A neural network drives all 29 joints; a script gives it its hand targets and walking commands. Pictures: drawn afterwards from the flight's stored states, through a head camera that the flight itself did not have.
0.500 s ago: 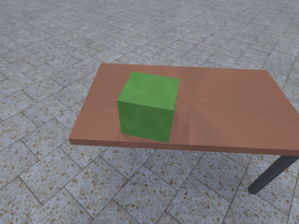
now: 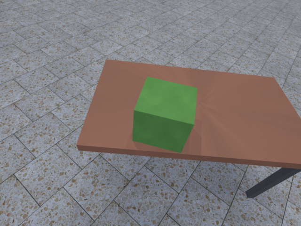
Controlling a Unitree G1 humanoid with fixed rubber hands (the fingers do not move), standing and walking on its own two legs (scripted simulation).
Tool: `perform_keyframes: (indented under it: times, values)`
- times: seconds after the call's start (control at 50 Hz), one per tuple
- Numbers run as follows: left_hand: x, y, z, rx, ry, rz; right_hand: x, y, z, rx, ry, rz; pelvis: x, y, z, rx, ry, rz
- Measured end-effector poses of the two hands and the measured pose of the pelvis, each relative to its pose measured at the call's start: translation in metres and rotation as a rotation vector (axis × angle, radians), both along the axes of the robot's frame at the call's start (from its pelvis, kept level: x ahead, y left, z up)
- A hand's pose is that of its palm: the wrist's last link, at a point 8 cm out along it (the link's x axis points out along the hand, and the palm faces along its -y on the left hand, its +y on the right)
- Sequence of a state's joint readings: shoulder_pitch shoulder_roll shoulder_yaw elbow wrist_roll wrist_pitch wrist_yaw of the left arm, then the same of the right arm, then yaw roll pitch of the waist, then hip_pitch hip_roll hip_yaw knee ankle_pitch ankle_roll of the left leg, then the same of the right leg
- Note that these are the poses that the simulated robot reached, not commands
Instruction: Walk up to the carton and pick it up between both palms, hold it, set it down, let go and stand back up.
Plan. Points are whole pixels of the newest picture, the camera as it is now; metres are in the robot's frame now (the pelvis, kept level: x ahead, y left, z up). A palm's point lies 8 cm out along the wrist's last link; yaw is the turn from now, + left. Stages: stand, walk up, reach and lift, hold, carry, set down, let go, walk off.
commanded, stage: walk up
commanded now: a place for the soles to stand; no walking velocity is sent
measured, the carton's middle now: (164, 114) +0.56 -0.06 -0.10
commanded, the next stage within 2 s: none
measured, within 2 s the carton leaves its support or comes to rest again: neither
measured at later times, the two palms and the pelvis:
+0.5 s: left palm out of the picture +0.11 +0.26 -0.10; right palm out of the picture +0.08 -0.35 -0.12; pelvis +0.02 -0.04 -0.02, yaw -3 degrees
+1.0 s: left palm out of the picture +0.13 +0.25 -0.11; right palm out of the picture +0.09 -0.36 -0.11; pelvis +0.02 -0.04 -0.02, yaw -3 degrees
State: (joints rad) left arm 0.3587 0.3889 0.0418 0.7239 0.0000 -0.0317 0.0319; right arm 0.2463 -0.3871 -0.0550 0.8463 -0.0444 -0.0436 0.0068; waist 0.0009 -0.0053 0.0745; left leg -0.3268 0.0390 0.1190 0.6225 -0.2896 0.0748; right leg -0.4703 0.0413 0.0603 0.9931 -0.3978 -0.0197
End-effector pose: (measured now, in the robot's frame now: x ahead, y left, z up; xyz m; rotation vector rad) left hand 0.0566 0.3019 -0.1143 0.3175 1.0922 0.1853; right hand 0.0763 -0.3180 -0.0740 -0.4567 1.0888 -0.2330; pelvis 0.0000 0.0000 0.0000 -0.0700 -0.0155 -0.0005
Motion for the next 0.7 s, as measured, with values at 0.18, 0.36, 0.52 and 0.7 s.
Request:
perform_keyframes:
  times: [0.18,0.36,0.52,0.7]
  values:
    - [0.009,-0.006,0.001,0.002,0.022,0.008,0.013,-0.007,0.002,-0.004,0.018,0.001,0.013,-0.005,0.003,0.028,0.014,0.004]
    - [0.030,-0.030,0.001,0.065,-0.026,-0.029,0.010,-0.031,-0.036,0.066,-0.010,-0.044,0.020,-0.033,-0.018,0.080,-0.039,-0.033]
    - [0.061,-0.043,0.013,0.082,-0.092,-0.080,0.006,-0.036,-0.046,0.106,-0.002,-0.063,0.017,-0.042,-0.018,0.074,-0.041,-0.046]
    - [0.075,-0.038,0.011,0.061,-0.107,-0.089,0.002,-0.028,-0.042,0.092,0.020,-0.055,0.017,-0.033,-0.016,0.077,-0.017,-0.039]
